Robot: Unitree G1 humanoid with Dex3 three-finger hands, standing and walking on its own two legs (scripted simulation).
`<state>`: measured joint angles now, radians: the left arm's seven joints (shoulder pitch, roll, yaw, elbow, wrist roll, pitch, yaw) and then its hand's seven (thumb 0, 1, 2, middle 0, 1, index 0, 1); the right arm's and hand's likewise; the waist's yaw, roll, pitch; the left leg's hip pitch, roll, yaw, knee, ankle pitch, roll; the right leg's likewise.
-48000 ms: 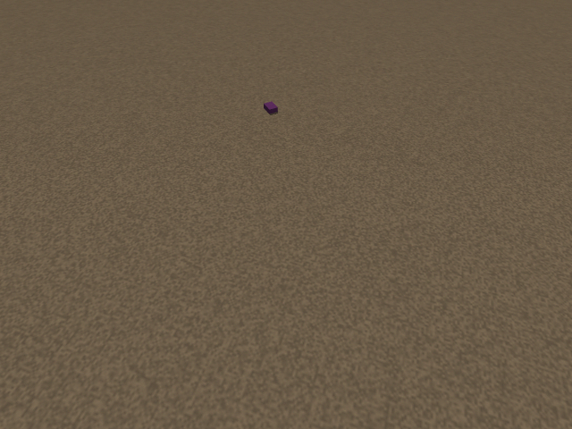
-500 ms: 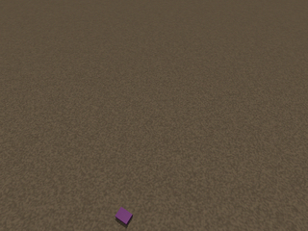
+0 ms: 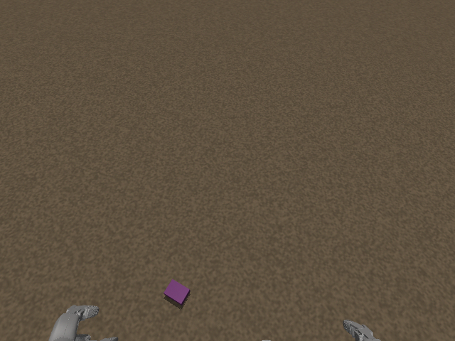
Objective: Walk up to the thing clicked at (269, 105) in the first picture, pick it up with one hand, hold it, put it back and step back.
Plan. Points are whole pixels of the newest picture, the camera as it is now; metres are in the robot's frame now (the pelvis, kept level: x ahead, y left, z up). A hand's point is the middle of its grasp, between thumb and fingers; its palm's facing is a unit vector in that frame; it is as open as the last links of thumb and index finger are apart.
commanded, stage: rise first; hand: left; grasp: from above
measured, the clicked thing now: (177, 292) +0.38 +0.17 -0.74
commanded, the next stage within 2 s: none
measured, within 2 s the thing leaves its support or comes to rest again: neither
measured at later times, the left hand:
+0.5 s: hand out of the picture +0.14 +0.26 -0.28, palm faces -0.15 -0.67 -0.73, open 14.0 cm
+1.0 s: hand (138, 307) +0.28 +0.25 -0.48, palm faces -0.12 -0.37 -0.92, open 13.2 cm
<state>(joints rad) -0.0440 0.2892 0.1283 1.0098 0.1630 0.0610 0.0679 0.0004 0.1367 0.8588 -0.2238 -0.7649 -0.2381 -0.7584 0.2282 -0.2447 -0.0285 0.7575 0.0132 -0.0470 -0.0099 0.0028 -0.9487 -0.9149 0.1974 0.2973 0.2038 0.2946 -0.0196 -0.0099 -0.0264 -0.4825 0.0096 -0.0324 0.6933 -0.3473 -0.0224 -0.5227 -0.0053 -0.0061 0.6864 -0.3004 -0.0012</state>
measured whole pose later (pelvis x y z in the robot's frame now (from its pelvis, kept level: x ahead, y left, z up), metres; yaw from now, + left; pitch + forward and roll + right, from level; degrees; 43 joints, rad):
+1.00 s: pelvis -0.09 +0.00 -0.32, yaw -1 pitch +34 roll -2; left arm -0.81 0.30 0.24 1.37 0.54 0.45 0.81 0.00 -0.41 0.87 -0.07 -1.20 -0.16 -1.12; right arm 0.04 -0.26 -0.03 0.89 -0.16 -0.19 0.17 0.00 -0.91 -0.91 0.20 0.30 0.20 0.29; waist -0.15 0.00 -0.19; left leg -1.99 -0.02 -0.07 2.06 -0.67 -0.04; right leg -2.03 0.00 -0.02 1.99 -0.57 0.01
